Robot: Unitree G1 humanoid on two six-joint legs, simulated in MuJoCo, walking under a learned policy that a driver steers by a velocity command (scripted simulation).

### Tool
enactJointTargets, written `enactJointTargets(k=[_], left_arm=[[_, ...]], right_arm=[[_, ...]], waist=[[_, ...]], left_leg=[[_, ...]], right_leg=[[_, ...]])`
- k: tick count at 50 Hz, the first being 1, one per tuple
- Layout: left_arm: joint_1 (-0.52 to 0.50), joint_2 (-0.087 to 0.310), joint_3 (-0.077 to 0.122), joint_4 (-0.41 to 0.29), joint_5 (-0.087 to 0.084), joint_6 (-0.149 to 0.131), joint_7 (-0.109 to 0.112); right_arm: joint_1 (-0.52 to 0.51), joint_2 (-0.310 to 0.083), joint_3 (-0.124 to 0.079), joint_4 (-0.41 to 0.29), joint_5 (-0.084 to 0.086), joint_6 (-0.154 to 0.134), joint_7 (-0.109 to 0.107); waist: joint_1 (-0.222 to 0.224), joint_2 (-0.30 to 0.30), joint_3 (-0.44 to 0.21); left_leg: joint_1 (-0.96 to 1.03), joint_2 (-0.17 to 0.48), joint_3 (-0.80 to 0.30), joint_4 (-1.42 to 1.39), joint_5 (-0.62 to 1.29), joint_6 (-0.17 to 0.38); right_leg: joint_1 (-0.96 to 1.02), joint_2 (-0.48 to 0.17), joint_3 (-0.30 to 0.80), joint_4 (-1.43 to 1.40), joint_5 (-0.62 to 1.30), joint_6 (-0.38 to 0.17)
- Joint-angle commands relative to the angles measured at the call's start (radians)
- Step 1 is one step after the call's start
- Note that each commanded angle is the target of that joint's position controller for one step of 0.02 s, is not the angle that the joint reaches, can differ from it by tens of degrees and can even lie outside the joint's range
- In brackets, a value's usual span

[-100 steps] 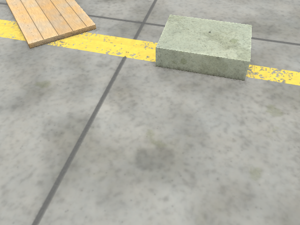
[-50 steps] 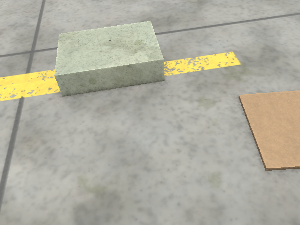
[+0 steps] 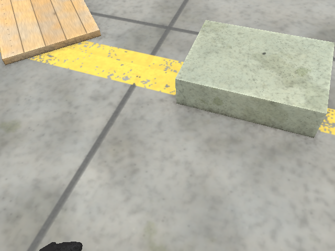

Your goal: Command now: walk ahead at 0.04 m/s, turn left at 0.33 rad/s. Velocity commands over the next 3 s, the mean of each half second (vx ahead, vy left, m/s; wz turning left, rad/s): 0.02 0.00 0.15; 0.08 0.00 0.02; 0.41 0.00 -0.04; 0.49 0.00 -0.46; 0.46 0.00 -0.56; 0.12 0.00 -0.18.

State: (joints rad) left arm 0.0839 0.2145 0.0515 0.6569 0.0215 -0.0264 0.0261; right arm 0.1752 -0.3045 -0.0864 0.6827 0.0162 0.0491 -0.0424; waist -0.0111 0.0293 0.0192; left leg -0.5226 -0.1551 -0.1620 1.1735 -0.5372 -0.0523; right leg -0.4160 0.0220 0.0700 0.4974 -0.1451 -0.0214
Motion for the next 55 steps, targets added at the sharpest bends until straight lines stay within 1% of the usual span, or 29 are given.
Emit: enactJointTargets(k=[1,3,5,8,10,11,12,13,14,15,16,17,18,20,28,39,40,42,43,44,45,46,47,49,50,51,52,53,55], left_arm=[[-0.007,0.128,0.025,-0.053,-0.001,0.01,-0.004],[-0.013,0.127,0.024,-0.044,-0.003,0.016,-0.007],[-0.008,0.134,0.026,-0.035,-0.01,0.02,-0.007],[0.039,0.162,0.033,-0.016,-0.016,0.024,-0.007],[0.044,0.166,0.03,-0.005,-0.025,0.028,-0.004],[0.069,0.16,0.027,0.007,-0.031,0.028,-0.003],[0.106,0.156,0.025,0.02,-0.032,0.023,-0.004],[0.104,0.128,0.014,0.015,-0.016,0.013,-0.01],[0.106,0.073,0.002,-0.005,-0.009,0.003,-0.012],[0.059,0.112,0.008,0.003,0.005,0.002,-0.009],[0.043,0.119,0.014,0.011,0.004,0.002,-0.008],[0.046,0.112,0.014,0.023,0.004,0.006,-0.003],[0.064,0.124,0.018,0.03,0.004,0.011,0.0],[0.081,0.122,0.02,0.044,-0.007,0.01,-0.001],[0.108,0.117,0.024,0.105,-0.013,0.011,0.001],[0.11,0.12,0.027,0.179,-0.022,0.024,0.015],[0.125,0.11,0.025,0.195,-0.022,0.027,0.015],[0.12,0.113,0.028,0.205,-0.033,0.025,0.014],[0.093,0.114,0.027,0.193,-0.038,0.014,0.011],[0.057,0.104,0.024,0.176,-0.047,-0.004,0.006],[0.029,0.092,0.02,0.161,-0.053,-0.025,-0.001],[0.026,0.091,0.019,0.159,-0.056,-0.045,-0.009],[0.053,0.089,0.019,0.169,-0.058,-0.06,-0.019],[0.224,0.105,0.035,0.246,-0.055,-0.077,-0.034],[0.334,0.179,0.059,0.281,-0.05,-0.083,-0.036],[0.453,0.287,0.087,0.305,-0.048,-0.087,-0.048],[0.439,0.219,0.059,0.294,-0.027,-0.095,-0.055],[0.359,0.163,0.039,0.276,-0.024,-0.1,-0.054],[0.281,0.131,0.023,0.246,-0.029,-0.095,-0.053]], right_arm=[[0.069,-0.052,-0.017,-0.041,0.002,0.014,-0.002],[0.066,-0.011,-0.001,-0.04,0.006,0.012,0.001],[0.044,0.005,0.009,-0.042,-0.001,0.011,0.003],[0.013,-0.021,0.005,-0.045,-0.005,0.006,0.01],[0.039,-0.019,0.003,-0.025,-0.006,0.0,0.018],[0.054,-0.014,0.004,-0.014,-0.01,-0.002,0.023],[0.058,-0.035,0.003,-0.017,-0.024,-0.005,0.025],[0.073,-0.082,-0.001,-0.028,-0.039,-0.007,0.021],[0.036,-0.095,-0.004,-0.006,-0.041,-0.013,0.026],[-0.027,-0.019,0.016,-0.034,-0.042,-0.027,0.033],[-0.034,0.012,0.026,-0.026,-0.047,-0.04,0.034],[-0.021,-0.007,0.022,-0.016,-0.045,-0.05,0.033],[-0.01,-0.013,0.022,-0.01,-0.039,-0.059,0.034],[0.02,-0.011,0.027,0.006,-0.033,-0.068,0.029],[0.059,0.005,0.032,0.037,-0.024,-0.072,0.025],[0.097,0.015,0.032,0.103,-0.019,-0.072,0.021],[0.122,0.016,0.031,0.12,-0.018,-0.069,0.02],[0.14,-0.027,0.017,0.131,-0.006,-0.065,0.015],[0.157,-0.047,0.013,0.13,0.0,-0.069,0.013],[0.172,-0.073,0.007,0.13,0.007,-0.079,0.012],[0.162,-0.097,0.0,0.134,0.013,-0.091,0.011],[0.146,-0.094,0.001,0.134,0.015,-0.103,0.011],[0.124,-0.084,0.005,0.134,0.016,-0.11,0.013],[0.066,-0.057,0.013,0.124,0.017,-0.109,0.022],[0.023,-0.018,0.026,0.096,0.013,-0.116,0.022],[0.016,0.01,0.029,0.059,0.012,-0.131,0.015],[0.021,-0.033,0.018,0.054,0.025,-0.146,0.016],[0.048,-0.046,0.012,0.068,0.036,-0.154,0.024],[0.035,-0.03,0.013,0.084,0.027,-0.159,0.034]], waist=[[-0.021,-0.122,-0.139],[-0.022,-0.17,-0.153],[-0.008,-0.21,-0.161],[0.026,-0.24,-0.14],[0.006,-0.226,-0.115],[-0.003,-0.213,-0.102],[0.002,-0.18,-0.108],[0.013,-0.069,-0.12],[0.064,0.173,-0.101],[0.039,0.145,-0.057],[0.036,0.122,-0.037],[0.033,0.113,-0.025],[0.029,0.107,-0.007],[0.032,0.073,0.01],[0.021,-0.017,-0.007],[0.017,-0.029,-0.027],[0.015,-0.019,-0.044],[0.004,0.04,0.017],[-0.011,0.08,0.067],[-0.023,0.127,0.119],[-0.024,0.157,0.169],[-0.014,0.155,0.192],[0.009,0.152,0.185],[0.088,0.102,0.106],[0.127,-0.028,0.064],[0.15,-0.3,-0.001],[0.129,-0.271,-0.012],[0.08,-0.183,0.042],[0.053,-0.093,0.054]], left_leg=[[-0.03,0.053,0.03,0.074,0.065,-0.033],[0.03,0.073,0.079,-0.102,0.085,-0.04],[0.119,0.109,0.109,-0.269,0.087,-0.038],[0.195,0.135,0.122,-0.46,0.128,-0.018],[0.284,0.127,0.148,-0.652,0.244,0.016],[0.342,0.115,0.16,-0.757,0.302,0.043],[0.416,0.147,0.121,-0.773,0.357,0.072],[0.479,0.269,-0.004,-0.782,0.46,0.117],[0.321,0.343,-0.07,-0.811,0.388,0.188],[0.228,0.332,-0.081,-0.854,0.26,0.194],[0.209,0.295,-0.051,-0.856,0.186,0.157],[0.193,0.264,-0.027,-0.849,0.16,0.129],[0.179,0.257,-0.024,-0.851,0.163,0.117],[0.18,0.24,-0.005,-0.838,0.194,0.103],[0.222,0.209,0.034,-0.788,0.303,0.102],[0.244,0.179,0.081,-0.755,0.385,0.082],[0.252,0.173,0.084,-0.77,0.276,0.086],[0.225,0.199,0.025,-0.821,-0.056,0.141],[0.224,0.256,-0.061,-0.879,-0.205,0.182],[0.242,0.339,-0.174,-0.95,-0.288,0.229],[0.238,0.411,-0.268,-0.988,-0.286,0.27],[0.241,0.438,-0.294,-0.99,-0.215,0.287],[0.258,0.429,-0.26,-0.962,-0.124,0.276],[0.169,0.328,-0.11,-0.84,0.059,0.208],[0.071,0.218,0.03,-0.622,0.214,0.141],[-0.099,0.088,0.168,-0.264,0.158,0.066],[-0.22,0.096,0.058,-0.06,-0.024,0.074],[-0.268,0.157,0.026,0.02,0.037,0.106],[-0.28,0.233,0.057,-0.026,0.218,0.14]], right_leg=[[0.198,-0.226,0.195,-0.12,0.428,-0.192],[0.21,-0.189,0.139,-0.135,0.365,-0.183],[0.207,-0.186,0.137,-0.15,0.256,-0.189],[0.216,-0.22,0.191,-0.159,0.101,-0.208],[0.179,-0.213,0.192,-0.14,0.046,-0.188],[0.147,-0.194,0.179,-0.128,0.023,-0.158],[0.093,-0.176,0.162,-0.108,-0.019,-0.106],[0.011,-0.13,0.097,-0.011,-0.078,-0.041],[0.055,-0.032,-0.032,0.002,-0.177,0.013],[0.129,-0.044,-0.026,0.008,-0.131,0.047],[0.16,-0.043,-0.02,-0.006,-0.069,0.052],[0.189,-0.042,-0.022,-0.004,-0.037,0.054],[0.197,-0.047,-0.012,-0.007,-0.018,0.051],[0.206,-0.052,-0.003,-0.016,-0.004,0.039],[0.229,-0.058,0.004,-0.013,0.068,0.035],[0.261,-0.061,0.01,0.008,0.137,0.014],[0.264,-0.044,-0.009,0.015,0.038,0.011],[0.168,0.016,-0.071,0.082,-0.298,0.004],[0.078,0.025,-0.089,0.133,-0.368,-0.001],[-0.005,0.026,-0.117,0.2,-0.336,-0.006],[-0.049,-0.004,-0.103,0.242,-0.283,-0.02],[-0.064,-0.032,-0.08,0.237,-0.266,-0.038],[-0.036,-0.041,-0.082,0.179,-0.266,-0.055],[0.266,-0.009,-0.096,0.014,-0.164,-0.067],[0.399,-0.096,0.092,-0.086,-0.215,-0.112],[0.56,-0.304,0.503,-0.259,-0.282,-0.245],[0.585,-0.402,0.69,-0.328,-0.252,-0.307],[0.552,-0.392,0.581,-0.301,-0.212,-0.279],[0.517,-0.317,0.379,-0.318,-0.14,-0.207]])
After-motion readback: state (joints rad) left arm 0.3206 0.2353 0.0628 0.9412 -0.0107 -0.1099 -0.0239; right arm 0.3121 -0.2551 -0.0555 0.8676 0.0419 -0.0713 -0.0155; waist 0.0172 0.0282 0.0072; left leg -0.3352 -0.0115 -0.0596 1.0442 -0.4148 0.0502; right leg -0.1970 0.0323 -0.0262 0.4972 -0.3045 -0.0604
